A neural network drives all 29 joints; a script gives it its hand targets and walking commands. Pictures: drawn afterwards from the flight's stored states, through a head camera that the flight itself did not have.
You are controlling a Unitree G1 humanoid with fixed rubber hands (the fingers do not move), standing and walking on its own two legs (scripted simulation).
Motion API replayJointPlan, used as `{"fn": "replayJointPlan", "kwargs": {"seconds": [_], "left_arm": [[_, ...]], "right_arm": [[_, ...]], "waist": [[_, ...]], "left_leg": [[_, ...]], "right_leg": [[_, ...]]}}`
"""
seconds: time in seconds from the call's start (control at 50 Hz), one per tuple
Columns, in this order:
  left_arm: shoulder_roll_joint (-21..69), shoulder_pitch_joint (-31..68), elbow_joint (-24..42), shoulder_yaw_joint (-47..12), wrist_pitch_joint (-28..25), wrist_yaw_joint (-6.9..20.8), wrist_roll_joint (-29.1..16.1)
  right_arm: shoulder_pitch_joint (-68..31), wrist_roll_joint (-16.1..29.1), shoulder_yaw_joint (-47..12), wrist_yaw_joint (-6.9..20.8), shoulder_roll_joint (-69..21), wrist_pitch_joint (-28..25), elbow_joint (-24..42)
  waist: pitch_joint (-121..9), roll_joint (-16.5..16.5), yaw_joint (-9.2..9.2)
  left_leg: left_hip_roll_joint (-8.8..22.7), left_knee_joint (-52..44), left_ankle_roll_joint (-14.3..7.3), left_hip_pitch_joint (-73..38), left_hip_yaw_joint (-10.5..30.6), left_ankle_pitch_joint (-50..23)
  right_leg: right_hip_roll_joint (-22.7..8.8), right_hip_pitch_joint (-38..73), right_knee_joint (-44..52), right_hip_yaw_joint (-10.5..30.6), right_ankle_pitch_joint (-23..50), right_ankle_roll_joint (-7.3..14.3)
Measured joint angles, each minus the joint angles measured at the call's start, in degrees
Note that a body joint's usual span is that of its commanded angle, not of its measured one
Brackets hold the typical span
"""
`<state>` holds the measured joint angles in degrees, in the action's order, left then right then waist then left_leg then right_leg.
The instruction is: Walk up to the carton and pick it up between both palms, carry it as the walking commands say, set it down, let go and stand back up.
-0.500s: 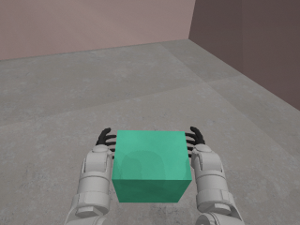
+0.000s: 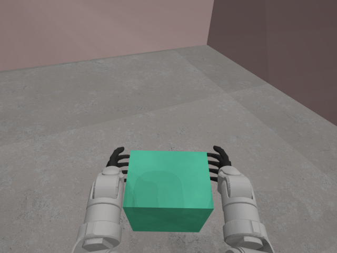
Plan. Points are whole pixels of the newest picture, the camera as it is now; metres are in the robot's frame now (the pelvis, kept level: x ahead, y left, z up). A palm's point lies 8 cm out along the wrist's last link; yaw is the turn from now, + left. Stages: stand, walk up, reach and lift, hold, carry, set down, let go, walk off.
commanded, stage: reach and lift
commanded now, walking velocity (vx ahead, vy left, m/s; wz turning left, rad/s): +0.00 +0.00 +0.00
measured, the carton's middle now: (167, 194) +0.29 +0.00 -0.04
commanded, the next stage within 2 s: hold in 0.34 s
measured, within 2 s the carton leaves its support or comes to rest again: neither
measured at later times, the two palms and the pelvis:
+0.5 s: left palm (109, 184) +0.27 +0.14 +0.04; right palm (226, 180) +0.27 -0.14 +0.05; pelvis -0.01 +0.00 +0.00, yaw +1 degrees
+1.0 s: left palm (119, 177) +0.29 +0.12 +0.05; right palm (230, 175) +0.29 -0.16 +0.06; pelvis -0.01 -0.01 -0.02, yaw -4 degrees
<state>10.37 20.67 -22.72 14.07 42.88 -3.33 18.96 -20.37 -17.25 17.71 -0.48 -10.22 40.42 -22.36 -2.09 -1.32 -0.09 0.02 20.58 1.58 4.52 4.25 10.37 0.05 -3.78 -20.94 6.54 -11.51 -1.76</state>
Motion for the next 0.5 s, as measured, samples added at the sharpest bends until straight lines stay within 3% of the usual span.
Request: {"fn": "replayJointPlan", "kwargs": {"seconds": [0.26, 0.5], "left_arm": [[-1.08, -3.45, 3.83, -2.23, 1.12, 3.33, -1.24], [-1.50, -5.04, 6.21, -3.92, 1.72, 3.01, -2.13]], "right_arm": [[2.89, 0.93, -3.14, 0.35, 0.87, 2.39, 4.34], [3.76, 2.03, -3.97, 0.16, 1.11, 2.63, 5.81]], "waist": [[1.11, 0.61, 0.16], [1.87, 0.02, 0.52]], "left_leg": [[0.47, -0.18, 0.31, -1.18, 0.88, -0.21], [-0.11, 2.09, -0.18, 0.42, 0.79, 0.11]], "right_leg": [[0.46, 1.64, 0.69, -0.85, 0.34, 0.33], [0.06, 0.54, -0.58, -0.71, 0.42, -0.24]]}}
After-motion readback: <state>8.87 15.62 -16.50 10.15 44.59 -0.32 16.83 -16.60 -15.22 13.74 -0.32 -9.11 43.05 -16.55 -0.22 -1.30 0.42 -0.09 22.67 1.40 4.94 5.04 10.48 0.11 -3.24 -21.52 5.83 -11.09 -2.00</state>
